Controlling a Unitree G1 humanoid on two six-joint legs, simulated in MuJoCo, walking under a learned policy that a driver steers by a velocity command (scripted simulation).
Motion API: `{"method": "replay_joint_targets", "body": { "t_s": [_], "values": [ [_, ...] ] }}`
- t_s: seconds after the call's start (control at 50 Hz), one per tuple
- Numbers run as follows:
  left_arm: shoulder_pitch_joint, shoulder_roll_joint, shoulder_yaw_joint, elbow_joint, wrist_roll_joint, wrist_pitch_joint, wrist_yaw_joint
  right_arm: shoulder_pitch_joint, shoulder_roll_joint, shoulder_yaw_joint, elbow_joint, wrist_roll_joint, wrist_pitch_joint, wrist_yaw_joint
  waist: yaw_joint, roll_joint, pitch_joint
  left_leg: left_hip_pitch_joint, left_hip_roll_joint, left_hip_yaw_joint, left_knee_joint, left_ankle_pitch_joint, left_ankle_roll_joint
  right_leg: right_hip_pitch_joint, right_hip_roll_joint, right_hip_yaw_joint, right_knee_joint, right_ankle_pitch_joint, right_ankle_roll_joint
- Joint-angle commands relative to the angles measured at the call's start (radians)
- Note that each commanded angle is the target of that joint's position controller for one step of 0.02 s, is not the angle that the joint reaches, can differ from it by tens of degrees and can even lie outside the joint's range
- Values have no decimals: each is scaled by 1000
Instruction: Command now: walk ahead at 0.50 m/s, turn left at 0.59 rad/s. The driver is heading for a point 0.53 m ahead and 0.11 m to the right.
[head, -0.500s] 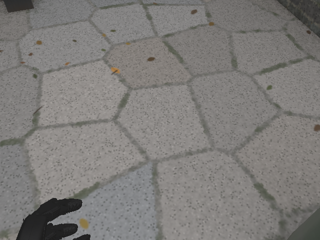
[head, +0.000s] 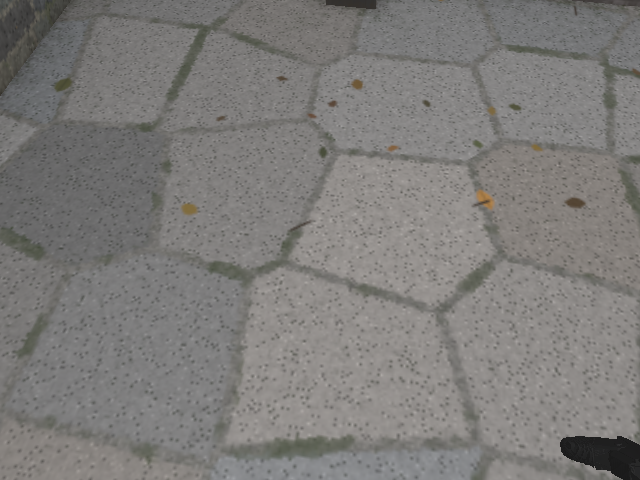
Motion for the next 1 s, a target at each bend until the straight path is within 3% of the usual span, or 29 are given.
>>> {"method": "replay_joint_targets", "body": {
  "t_s": [0.02, 0.04, 0.06, 0.08, 0.1, 0.12, 0.14, 0.16, 0.18, 0.22, 0.28, 0.4, 0.46, 0.5, 0.52, 0.56, 0.58, 0.6, 0.62, 0.64, 0.66, 0.68, 0.7, 0.72, 0.74, 0.8, 0.88, 0.94, 1.0],
  "values": [
    [-60, 218, 52, -65, -18, 9, 9, 93, -133, -55, -63, -7, -4, 3, -139, -126, -87, 227, -103, 94, -53, -99, 70, -17, -236, 36, 237, 1028, -131],
    [-39, 190, 40, -62, -15, 11, 12, 256, -180, -84, -19, -4, 2, -10, -220, -89, -173, 496, -137, 81, -94, -46, 108, -138, -203, 18, 451, 1001, -105],
    [14, 105, 9, -87, 24, 0, 8, 367, -273, -109, 9, -5, 8, -32, -230, 77, -265, 835, 56, -228, -109, -47, 191, -466, -124, 1, 789, 511, -59],
    [82, 37, -27, -117, 29, -32, -8, 321, -310, -98, -16, -3, -6, -28, -140, 266, -441, 1042, 283, -779, -277, -226, 363, -754, 40, 167, 1084, -184, -28],
    [-6, 144, -1, -104, -11, -54, -21, 334, -200, -69, -20, -18, -16, -20, -212, 114, -437, 1023, 282, -730, -333, -255, 308, -836, -19, 298, 1128, -139, -44],
    [-87, 143, -5, -130, -36, -61, -24, 298, -178, -58, -7, -24, -26, -18, -208, 86, -286, 890, 255, -568, -328, -168, 264, -869, -58, 276, 1099, -85, -59],
    [-112, 122, -10, -129, -21, -60, -15, 237, -158, -50, 5, -21, -35, -17, -163, -7, -194, 733, 216, -448, -333, -61, 224, -836, -106, 270, 1011, -14, -60],
    [-113, 125, -7, -119, -1, -49, -13, 200, -127, -41, 13, -30, -41, -18, -132, 10, -146, 621, 183, -356, -347, 31, 208, -783, -131, 276, 952, 34, -56],
    [-72, 123, -5, -103, -3, -32, -19, 172, -114, -35, 13, -39, -47, -18, -99, 33, -127, 539, 165, -306, -379, 69, 202, -720, -147, 287, 934, 73, -53],
    [-31, 85, -12, -81, -2, -5, -17, 157, -108, -35, 36, -36, -66, -17, -73, 35, -109, 472, 156, -233, -446, 93, 209, -682, -150, 288, 889, 122, -38],
    [-94, 62, -16, -92, -1, 11, -10, 168, -117, -41, 75, -48, -82, -28, -84, 8, -37, 458, 148, -121, -501, 125, 192, -769, -133, 322, 786, 248, -10],
    [-227, 19, -30, -123, 6, -10, -35, 194, -130, -39, 122, -46, -78, -50, -141, 8, 20, 536, 119, 45, -532, 128, 120, -771, -78, 264, 460, 534, -21],
    [-302, 5, -40, -162, 5, -13, -57, 250, -145, -44, 161, -39, -60, -55, -177, -2, 54, 652, 157, 73, -504, 179, 114, -814, -65, 233, 367, 500, -45],
    [-329, 8, -41, -189, 5, -14, -75, 264, -156, -48, 176, -32, -41, -59, -177, 0, 57, 743, 187, 83, -453, 275, 107, -848, -51, 207, 335, 409, -68],
    [-321, 17, -34, -200, -2, -13, -82, 245, -166, -51, 175, -31, -31, -64, -161, 9, 46, 768, 196, 100, -410, 415, 96, -827, -38, 187, 322, 368, -88],
    [-251, 51, -16, -204, 2, -3, -86, 219, -197, -59, 167, -28, -15, -79, -108, 56, -30, 788, 193, 131, -264, 776, 69, -690, 28, 122, 338, 256, -131],
    [-146, 85, 4, -183, 9, 0, -81, 210, -198, -57, 166, -30, -6, -86, -48, 58, -88, 758, 173, 138, -108, 891, 52, -549, 70, 109, 327, 236, -154],
    [0, 132, 30, -154, 15, -1, -67, 195, -190, -50, 163, -25, -4, -92, 40, 21, -161, 639, 127, 157, 120, 818, 13, -307, 84, 142, 241, 368, -190],
    [90, 213, 42, -138, 24, 2, -42, 240, -119, -24, 141, -57, -19, -88, 33, -164, -281, 373, 37, 156, 450, 239, -34, 12, -127, 423, 281, 713, -257],
    [31, 240, 38, -177, 30, -5, -44, 369, -44, 7, 130, -57, -45, -66, -62, -324, -478, 47, -165, -1, 802, -573, -93, 312, -390, 950, 191, 838, -496],
    [39, 159, 20, -183, 27, 2, -46, 296, -170, -22, 164, -23, -64, -50, 20, -123, -516, 31, -90, -158, 828, -529, -76, 274, -356, 838, 165, 865, -451],
    [-14, 123, 9, -181, 19, 4, -44, 204, -163, -19, 124, 11, -70, -48, 5, -100, -353, -18, -46, -130, 771, -486, -66, 153, -314, 665, 168, 899, -404],
    [-66, 102, 2, -174, 10, 3, -44, 162, -139, -14, 123, -2, -70, -57, -31, -12, -219, -28, -4, -97, 677, -440, -69, -9, -266, 563, 141, 906, -357],
    [-106, 71, -8, -177, 9, 3, -39, 147, -147, -22, 128, -18, -59, -66, -56, -12, -165, 7, 21, -87, 605, -404, -74, -121, -233, 504, 109, 887, -335],
    [-128, 70, -12, -180, 23, 4, -37, 174, -141, -23, 135, -19, -43, -70, -88, -42, -143, 89, 28, -85, 575, -372, -80, -226, -208, 460, 73, 895, -326],
    [-174, 80, -9, -165, 35, -7, -36, 247, -91, -14, 159, -31, -11, -86, -133, -82, -150, 169, 21, -65, 434, -283, -119, -328, -171, 359, 30, 992, -328],
    [-196, 80, -11, -136, 32, 15, -18, 187, -69, -6, 158, -36, -6, -90, -113, -118, -178, 208, 18, -53, 195, -103, -135, -311, -124, 274, 39, 923, -281],
    [-181, 75, -17, -103, 38, 29, -16, 124, -78, -8, 150, -30, -3, -87, -82, -123, -164, 239, 13, -59, 75, -45, -130, -296, -139, 299, 37, 767, -270],
    [-190, 60, -26, -76, 34, 38, -18, 106, -87, -14, 149, -36, -4, -82, -88, -131, -134, 289, -2, -60, -49, -75, -104, -293, -159, 348, 76, 623, -256]
  ]
}}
